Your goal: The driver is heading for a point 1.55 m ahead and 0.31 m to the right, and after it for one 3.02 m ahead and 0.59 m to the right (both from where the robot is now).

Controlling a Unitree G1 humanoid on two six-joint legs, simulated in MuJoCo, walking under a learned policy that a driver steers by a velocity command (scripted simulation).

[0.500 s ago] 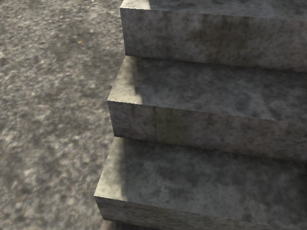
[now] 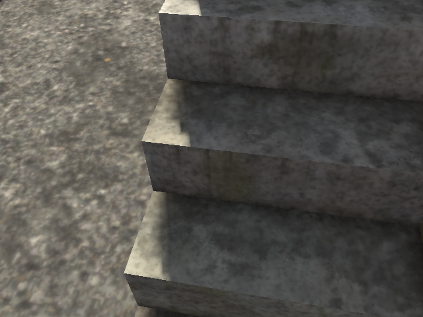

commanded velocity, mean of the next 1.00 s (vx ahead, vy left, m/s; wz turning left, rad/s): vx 0.16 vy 0.00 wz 0.00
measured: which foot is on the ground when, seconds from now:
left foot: down 0.00-1.00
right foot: down 0.00-1.00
